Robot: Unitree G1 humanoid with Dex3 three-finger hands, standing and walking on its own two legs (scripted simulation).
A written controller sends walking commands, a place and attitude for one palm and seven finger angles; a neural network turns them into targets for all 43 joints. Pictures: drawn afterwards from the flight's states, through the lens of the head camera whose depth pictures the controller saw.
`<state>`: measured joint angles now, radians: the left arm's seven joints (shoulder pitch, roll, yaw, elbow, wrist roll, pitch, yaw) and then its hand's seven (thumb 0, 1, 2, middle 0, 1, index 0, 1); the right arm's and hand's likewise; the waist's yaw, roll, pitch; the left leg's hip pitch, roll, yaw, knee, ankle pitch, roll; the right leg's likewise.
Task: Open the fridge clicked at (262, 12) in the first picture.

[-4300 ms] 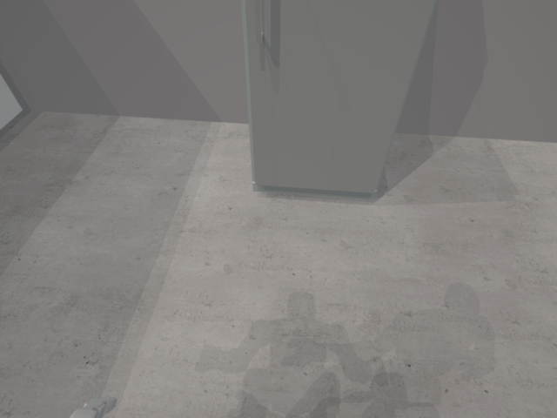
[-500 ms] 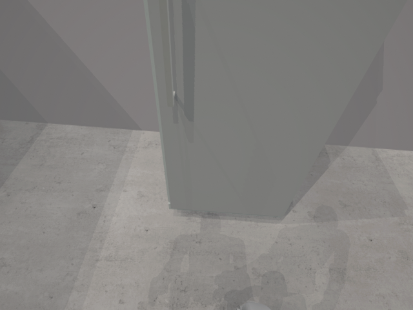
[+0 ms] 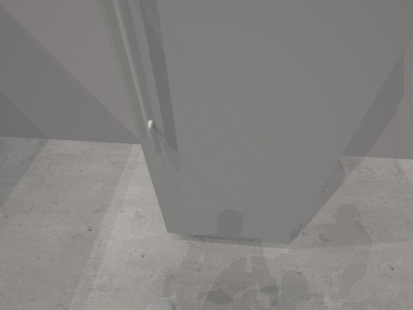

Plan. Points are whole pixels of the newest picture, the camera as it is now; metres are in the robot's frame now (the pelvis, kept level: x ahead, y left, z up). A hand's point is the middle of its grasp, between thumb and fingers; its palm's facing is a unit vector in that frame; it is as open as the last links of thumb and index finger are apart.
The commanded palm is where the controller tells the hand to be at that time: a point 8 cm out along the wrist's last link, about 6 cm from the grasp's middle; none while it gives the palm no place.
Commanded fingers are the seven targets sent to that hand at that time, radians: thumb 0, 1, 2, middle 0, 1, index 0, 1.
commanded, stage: come to a stop and stand still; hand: left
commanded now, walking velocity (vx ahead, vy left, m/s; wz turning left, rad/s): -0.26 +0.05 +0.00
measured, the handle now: (130, 59) +0.53 +0.19 +0.23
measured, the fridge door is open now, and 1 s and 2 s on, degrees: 0 0 0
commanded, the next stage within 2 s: look again from close up in 1.52 s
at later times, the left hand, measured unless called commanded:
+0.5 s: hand out of the picture +0.00 +0.20 -0.18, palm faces +0.02 -0.97 -0.25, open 7.4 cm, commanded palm none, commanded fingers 0.00 0.90 0.90 -0.20 -0.30 -0.20 -0.30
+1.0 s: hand out of the picture -0.04 +0.18 -0.18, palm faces +0.09 -0.98 -0.18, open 7.4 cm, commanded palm none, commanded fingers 0.00 0.90 0.90 -0.20 -0.30 -0.20 -0.30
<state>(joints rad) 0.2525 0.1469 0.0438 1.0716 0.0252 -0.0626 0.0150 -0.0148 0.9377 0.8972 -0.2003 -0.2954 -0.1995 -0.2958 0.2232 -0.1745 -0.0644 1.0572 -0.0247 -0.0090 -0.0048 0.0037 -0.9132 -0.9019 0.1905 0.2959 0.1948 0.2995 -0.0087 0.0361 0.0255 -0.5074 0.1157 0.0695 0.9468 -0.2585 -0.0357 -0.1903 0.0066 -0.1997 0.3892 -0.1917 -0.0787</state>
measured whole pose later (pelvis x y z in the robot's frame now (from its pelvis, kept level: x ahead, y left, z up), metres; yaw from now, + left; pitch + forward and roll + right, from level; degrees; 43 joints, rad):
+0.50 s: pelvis +0.00 +0.01 -0.01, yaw -2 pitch -1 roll +1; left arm 0.28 0.17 0.05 1.06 0.03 0.04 0.02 0.00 0.91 0.90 -0.20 -0.30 -0.20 -0.30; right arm 0.12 -0.15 -0.06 1.03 -0.02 0.03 -0.03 -0.01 -0.92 -0.90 0.20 0.30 0.20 0.30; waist 0.01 0.01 0.06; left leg -0.36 0.06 0.13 0.47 -0.10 0.01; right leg -0.27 -0.05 -0.06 0.68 -0.43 0.01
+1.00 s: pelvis -0.01 +0.01 +0.00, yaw +0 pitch +0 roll +0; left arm 0.29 0.14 0.03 1.13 0.02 0.01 0.03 0.01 0.91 0.90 -0.20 -0.30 -0.20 -0.30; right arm 0.24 -0.15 -0.03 1.11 -0.01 0.01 -0.03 0.01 -0.91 -0.90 0.19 0.30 0.20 0.30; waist 0.03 -0.01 0.06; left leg -0.18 0.03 0.07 0.47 -0.29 -0.01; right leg -0.19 -0.05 -0.11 0.50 -0.29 0.01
